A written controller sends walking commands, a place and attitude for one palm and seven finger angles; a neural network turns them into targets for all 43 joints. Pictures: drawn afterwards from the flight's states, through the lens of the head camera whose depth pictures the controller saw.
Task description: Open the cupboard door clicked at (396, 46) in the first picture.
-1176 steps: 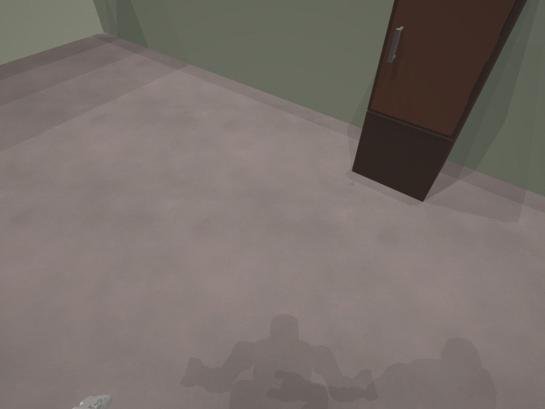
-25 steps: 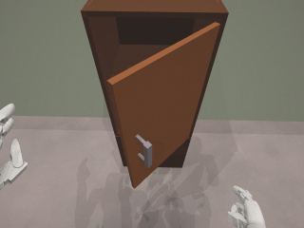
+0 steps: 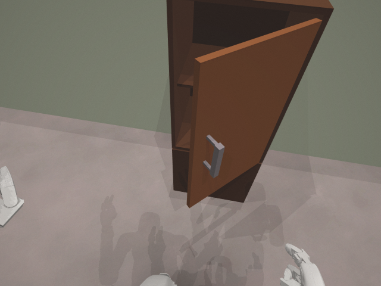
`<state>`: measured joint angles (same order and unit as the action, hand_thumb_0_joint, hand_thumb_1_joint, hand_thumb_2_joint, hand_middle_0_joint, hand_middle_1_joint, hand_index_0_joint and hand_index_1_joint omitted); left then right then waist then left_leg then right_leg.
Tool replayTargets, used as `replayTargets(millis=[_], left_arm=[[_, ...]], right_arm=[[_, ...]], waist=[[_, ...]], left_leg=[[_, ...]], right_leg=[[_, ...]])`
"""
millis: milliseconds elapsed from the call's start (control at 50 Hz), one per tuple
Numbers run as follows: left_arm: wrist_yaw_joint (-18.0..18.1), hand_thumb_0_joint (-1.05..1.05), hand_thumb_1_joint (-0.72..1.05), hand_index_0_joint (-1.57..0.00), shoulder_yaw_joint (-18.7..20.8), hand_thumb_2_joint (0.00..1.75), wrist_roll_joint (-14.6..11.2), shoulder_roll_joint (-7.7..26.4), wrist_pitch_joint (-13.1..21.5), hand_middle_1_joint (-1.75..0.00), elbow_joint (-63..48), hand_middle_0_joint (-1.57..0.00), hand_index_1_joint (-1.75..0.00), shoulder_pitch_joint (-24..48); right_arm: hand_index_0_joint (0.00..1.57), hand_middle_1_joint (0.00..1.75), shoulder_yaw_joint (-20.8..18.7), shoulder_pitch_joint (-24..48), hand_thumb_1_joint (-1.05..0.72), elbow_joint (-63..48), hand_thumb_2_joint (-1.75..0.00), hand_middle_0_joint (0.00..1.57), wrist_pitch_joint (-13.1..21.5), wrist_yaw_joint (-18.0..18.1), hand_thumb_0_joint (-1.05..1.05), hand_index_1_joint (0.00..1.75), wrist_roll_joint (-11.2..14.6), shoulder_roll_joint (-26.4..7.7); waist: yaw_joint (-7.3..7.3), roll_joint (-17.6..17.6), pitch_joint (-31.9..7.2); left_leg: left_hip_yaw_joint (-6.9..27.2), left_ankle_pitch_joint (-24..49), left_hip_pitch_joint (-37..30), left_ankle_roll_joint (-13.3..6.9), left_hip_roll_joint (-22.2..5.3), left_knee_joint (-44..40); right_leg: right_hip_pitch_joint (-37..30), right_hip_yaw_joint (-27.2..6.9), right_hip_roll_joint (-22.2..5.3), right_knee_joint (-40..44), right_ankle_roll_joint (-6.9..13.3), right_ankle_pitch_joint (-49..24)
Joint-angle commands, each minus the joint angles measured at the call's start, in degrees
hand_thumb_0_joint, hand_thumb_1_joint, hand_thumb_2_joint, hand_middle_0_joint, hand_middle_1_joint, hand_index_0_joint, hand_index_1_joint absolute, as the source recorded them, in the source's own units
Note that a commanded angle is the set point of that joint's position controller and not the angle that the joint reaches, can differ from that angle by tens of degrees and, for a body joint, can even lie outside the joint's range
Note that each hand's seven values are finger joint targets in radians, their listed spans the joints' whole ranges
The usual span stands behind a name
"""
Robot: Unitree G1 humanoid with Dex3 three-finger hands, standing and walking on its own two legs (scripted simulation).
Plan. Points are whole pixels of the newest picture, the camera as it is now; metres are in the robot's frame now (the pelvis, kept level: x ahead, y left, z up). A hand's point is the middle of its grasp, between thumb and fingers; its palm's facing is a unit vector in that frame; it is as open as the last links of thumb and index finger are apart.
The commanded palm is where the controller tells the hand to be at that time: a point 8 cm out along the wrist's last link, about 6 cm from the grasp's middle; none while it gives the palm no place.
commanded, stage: step back with the hand held close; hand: left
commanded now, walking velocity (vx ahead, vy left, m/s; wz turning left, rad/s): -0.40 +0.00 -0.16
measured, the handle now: (212, 156) +0.44 -0.01 -0.02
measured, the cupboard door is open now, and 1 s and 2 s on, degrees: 46 46 46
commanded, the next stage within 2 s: stop stepping back and stand still in 0.18 s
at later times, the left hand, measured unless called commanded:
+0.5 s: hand out of the picture +0.09 +0.21 +0.18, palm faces +0.25 -0.81 -0.54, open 7.4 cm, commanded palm +0.03 +0.27 +0.19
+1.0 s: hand out of the picture +0.02 +0.17 +0.19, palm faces +0.32 -0.79 -0.52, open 7.4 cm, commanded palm -0.01 +0.22 +0.19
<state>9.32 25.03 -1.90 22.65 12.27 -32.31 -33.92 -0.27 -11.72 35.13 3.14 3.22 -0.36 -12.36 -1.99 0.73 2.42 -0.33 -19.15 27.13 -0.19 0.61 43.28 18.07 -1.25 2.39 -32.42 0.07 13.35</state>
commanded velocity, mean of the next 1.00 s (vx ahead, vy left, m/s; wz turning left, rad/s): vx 0.01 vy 0.04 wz -0.04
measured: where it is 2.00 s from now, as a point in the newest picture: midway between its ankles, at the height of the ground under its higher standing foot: outside the picture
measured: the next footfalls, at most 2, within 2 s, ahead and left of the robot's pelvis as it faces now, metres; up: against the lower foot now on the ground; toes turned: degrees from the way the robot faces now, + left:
left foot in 0.06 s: +0.08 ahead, +0.09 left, +0.00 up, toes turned +0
right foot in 0.48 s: -0.27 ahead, -0.09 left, +0.00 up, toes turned -9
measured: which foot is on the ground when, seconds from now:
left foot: up 0.00-0.04, down 0.06-0.46, up 0.48-0.64, down 0.66-0.88, up 0.90-1.00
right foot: down 0.00-0.06, up 0.08-0.46, down 0.48-0.68, up 0.70-0.84, down 0.86-1.00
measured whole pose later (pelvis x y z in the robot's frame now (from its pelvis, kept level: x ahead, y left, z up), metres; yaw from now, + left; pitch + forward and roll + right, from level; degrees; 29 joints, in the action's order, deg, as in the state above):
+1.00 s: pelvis -0.20 -0.05 +0.01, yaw -9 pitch -2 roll +3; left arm 8.5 24.4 -1.4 23.7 14.4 -27.1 -35.3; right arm 0.1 -16.6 39.0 5.7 3.4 -0.4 -11.4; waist 0.3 -0.2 -2.0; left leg -0.3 -19.3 27.0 0.9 0.7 58.2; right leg 15.4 3.4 1.4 -33.9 5.5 17.1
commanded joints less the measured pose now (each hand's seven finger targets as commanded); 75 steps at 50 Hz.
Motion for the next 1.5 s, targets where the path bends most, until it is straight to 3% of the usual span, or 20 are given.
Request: replayTargets(millis=[0, 40, 120, 180, 260, 380, 440, 480, 520, 600, 640, 700, 820, 840, 880, 1000, 1140, 1220, 1280, 1480], left_arm=[[1.3, 0.00, 0.90, -0.20, 4.5, 0.90, 0.1, 11.7, 1.8, -0.30, -9.5, -0.20, -0.30, 10.7], [1.5, 0.00, 0.90, -0.20, 5.0, 0.90, 0.4, 11.8, 2.3, -0.30, -10.3, -0.20, -0.30, 12.8], [1.0, 0.00, 0.90, -0.20, 7.5, 0.90, 0.2, 11.8, 3.0, -0.30, -9.7, -0.20, -0.30, 9.9], [0.8, 0.00, 0.90, -0.20, 5.1, 0.90, -0.3, 10.0, 2.7, -0.30, -13.8, -0.20, -0.30, 8.0], [0.7, 0.00, 0.90, -0.20, 5.2, 0.90, -1.2, 10.4, 1.3, -0.30, -16.3, -0.20, -0.30, 6.8], [0.6, 0.00, 0.90, -0.20, 9.5, 0.90, -3.4, 13.3, 1.5, -0.30, -14.6, -0.20, -0.30, -2.7], [0.4, 0.00, 0.90, -0.20, 14.2, 0.90, -3.6, 19.0, 2.7, -0.30, -15.0, -0.20, -0.30, -4.6], [1.6, 0.00, 0.90, -0.20, 16.1, 0.90, -3.5, 20.7, 3.4, -0.30, -13.8, -0.20, -0.30, -2.1], [0.9, 0.00, 0.90, -0.20, 9.7, 0.90, -2.9, 13.7, 1.7, -0.30, -8.2, -0.20, -0.30, 0.2], [0.9, 0.00, 0.90, -0.20, 5.3, 0.90, -0.8, 12.2, 1.9, -0.30, 1.2, -0.20, -0.30, 9.8], [0.6, 0.00, 0.90, -0.20, 3.3, 0.90, -0.7, 11.6, 2.0, -0.30, 1.5, -0.20, -0.30, 14.7], [0.9, 0.00, 0.90, -0.20, 3.6, 0.90, 0.2, 12.5, 2.3, -0.30, -0.6, -0.20, -0.30, 15.5], [1.5, 0.00, 0.90, -0.20, 9.8, 0.90, 0.0, 14.5, 2.2, -0.30, -8.4, -0.20, -0.30, -0.6], [1.5, 0.00, 0.90, -0.20, 10.2, 0.90, 0.4, 14.4, 2.6, -0.30, -8.0, -0.20, -0.30, -0.8], [1.3, 0.00, 0.90, -0.20, 10.2, 0.90, 0.2, 14.6, 2.4, -0.30, -6.4, -0.20, -0.30, 1.5], [0.5, 0.00, 0.90, -0.20, 5.0, 0.90, 0.6, 9.6, 4.5, -0.30, 7.1, -0.20, -0.30, 8.9], [1.7, 0.00, 0.90, -0.20, 1.9, 0.90, 1.4, 8.5, 3.1, -0.30, -0.2, -0.20, -0.30, 11.4], [2.5, 0.00, 0.90, -0.20, 4.8, 0.90, 0.9, 11.6, 3.8, -0.30, -11.3, -0.20, -0.30, 9.6], [2.3, 0.00, 0.90, -0.20, 7.4, 0.90, 0.5, 13.0, 3.2, -0.30, -10.8, -0.20, -0.30, 4.0], [0.6, 0.00, 0.90, -0.20, 2.5, 0.90, -0.4, 8.7, 0.9, -0.30, 1.2, -0.20, -0.30, 4.5]], right_arm=[[0.20, 0.30, -2.3, 5.1, -0.90, -7.5, -0.90, 0.20, 3.3, 1.5, 0.00, 0.30, 0.2, -6.0], [0.20, 0.30, -2.4, 7.6, -0.90, -8.6, -0.90, 0.20, 3.9, 2.6, 0.00, 0.30, 0.4, -8.7], [0.20, 0.30, -4.0, 5.7, -0.90, -7.8, -0.90, 0.20, 6.0, 1.1, 0.00, 0.30, -1.1, -6.5], [0.20, 0.30, -4.1, 7.0, -0.90, -7.8, -0.90, 0.20, 6.7, 0.0, 0.00, 0.30, -0.5, -6.7], [0.20, 0.30, -3.4, 7.9, -0.90, -7.2, -0.90, 0.20, 7.1, -0.6, 0.00, 0.30, -0.6, -6.7], [0.20, 0.30, -2.0, 5.5, -0.90, -9.0, -0.90, 0.20, 6.4, -0.5, 0.00, 0.30, -0.2, -5.0], [0.20, 0.30, -1.1, 5.7, -0.90, -8.0, -0.90, 0.20, 3.5, -0.6, 0.00, 0.30, -0.6, -4.6], [0.20, 0.30, -0.5, 5.2, -0.90, -8.2, -0.90, 0.20, 4.3, -1.3, 0.00, 0.30, -0.5, -4.9], [0.20, 0.30, -2.2, 4.7, -0.90, -8.1, -0.90, 0.20, 4.8, -0.6, 0.00, 0.30, 1.7, -6.6], [0.20, 0.30, -1.4, 3.9, -0.90, -4.9, -0.90, 0.20, 5.4, 1.2, 0.00, 0.30, 1.1, -6.7], [0.20, 0.30, -2.5, 2.4, -0.90, -4.5, -0.90, 0.20, 5.7, 1.7, 0.00, 0.30, 1.0, -8.7], [0.20, 0.30, -2.7, 1.4, -0.90, -4.9, -0.90, 0.20, 7.1, 0.7, 0.00, 0.30, 0.2, -7.9], [0.20, 0.30, -1.9, 6.4, -0.90, -8.8, -0.90, 0.20, 7.3, 0.8, 0.00, 0.30, 1.0, -6.2], [0.20, 0.30, -2.1, 5.6, -0.90, -9.4, -0.90, 0.20, 6.8, 0.7, 0.00, 0.30, 0.9, -5.6], [0.20, 0.30, -2.9, 5.1, -0.90, -8.9, -0.90, 0.20, 5.8, 0.5, 0.00, 0.30, 0.6, -5.1], [0.20, 0.30, -1.9, 2.2, -0.90, -4.5, -0.90, 0.20, 6.2, 1.9, 0.00, 0.30, 0.5, -5.1], [0.20, 0.30, -2.0, 3.5, -0.90, -5.6, -0.90, 0.20, 8.0, 1.8, 0.00, 0.30, 0.1, -6.0], [0.20, 0.30, -2.7, 4.2, -0.90, -8.0, -0.90, 0.20, 7.1, 1.2, 0.00, 0.30, 0.3, -7.4], [0.20, 0.30, -2.3, 4.4, -0.90, -8.7, -0.90, 0.20, 6.4, 1.0, 0.00, 0.30, 0.7, -5.9], [0.20, 0.30, -1.8, 3.8, -0.90, -8.4, -0.90, 0.20, 4.5, 0.3, 0.00, 0.30, 1.0, -6.6]], waist=[[3.97, -6.0, -3.8], [2.28, 13.3, -3.1], [2.04, 10.2, -8.5], [1.60, 5.7, -10.5], [2.01, 13.2, -12.4], [1.64, 16.5, -15.6], [1.54, -6.3, -11.9], [1.11, -6.4, -14.5], [2.53, -14.0, -9.7], [3.93, -4.3, -3.6], [5.11, 2.0, -6.9], [3.41, 7.4, -4.5], [0.96, 12.3, -1.8], [1.28, 8.1, -0.9], [1.39, -13.6, 1.0], [3.71, -5.5, -2.0], [0.94, -10.6, -7.7], [0.83, 3.4, -11.5], [1.72, 9.1, -11.8], [2.70, -3.0, -1.1]], left_leg=[[0.8, 2.8, -14.8, 0.4, -1.4, -13.0], [12.7, 13.7, -3.6, -3.6, -13.7, -27.2], [18.1, 3.1, 1.4, -10.0, -21.7, -30.9], [12.1, 10.7, -8.9, -8.9, -19.1, -28.3], [10.5, 0.3, -12.9, -6.5, -16.7, -34.4], [0.3, -6.4, -15.4, 2.4, -6.3, -32.9], [-2.6, 6.1, -15.3, 1.3, -1.6, -1.2], [-1.4, 2.1, 0.4, 1.0, -2.8, 7.5], [-1.5, 4.5, 8.5, 0.3, -1.9, 7.6], [-7.0, 6.7, -9.3, -2.5, 1.4, -9.1], [-0.3, 20.5, -23.0, -6.5, -2.1, -13.8], [27.2, 25.6, -22.5, -16.8, -19.2, -22.6], [3.0, -20.5, 17.0, -4.0, -8.0, -26.8], [-0.8, -18.5, 17.6, -2.0, -4.7, -18.6], [-0.6, -10.1, 7.1, 1.2, 1.0, 15.5], [-0.3, 2.0, -0.7, 0.8, -2.3, 10.2], [-3.7, 1.3, -11.1, -2.3, 0.2, -16.7], [4.2, 21.0, -20.6, -3.7, -7.4, -21.9], [0.6, 24.3, -16.5, -1.6, -5.8, -18.9], [1.5, 2.1, -11.1, -1.1, -3.5, -20.8]], right_leg=[[10.1, -9.1, -10.0, 10.7, 2.7, -8.3], [0.5, -0.5, 0.7, -6.5, -1.7, 0.1], [-1.9, -4.1, 1.6, -32.9, -0.9, 14.1], [3.3, -1.9, 1.1, -30.7, -1.4, 14.0], [1.4, 1.7, 1.9, -22.7, -1.2, 16.5], [-12.8, 10.4, 4.4, 13.7, 2.4, 15.4], [1.8, -9.6, -15.4, 23.8, 6.4, 0.1], [-10.3, -11.2, -22.1, 17.6, 9.9, -22.5], [-18.3, -7.0, -16.0, 10.8, 3.3, -41.0], [-8.3, -1.6, -14.1, 3.3, 2.8, -39.1], [-0.5, 2.1, -8.8, -10.7, -2.7, -33.0], [13.3, -1.2, -2.1, -28.5, -2.1, 19.9], [-22.1, 4.8, -2.8, -4.6, 0.5, 9.6], [-19.3, 0.3, -5.5, 1.3, 2.0, 13.2], [5.2, -32.6, -22.7, 27.7, 8.5, 36.5], [-0.7, -9.7, -13.8, 20.0, 3.0, 6.0], [-15.0, -7.4, -11.9, 18.3, -0.9, -7.7], [-13.9, -3.8, -7.1, 10.3, -2.8, -15.0], [-17.4, -3.5, -6.8, 9.0, -0.6, -23.5], [-6.2, -6.2, -7.4, 20.5, 0.0, 5.7]])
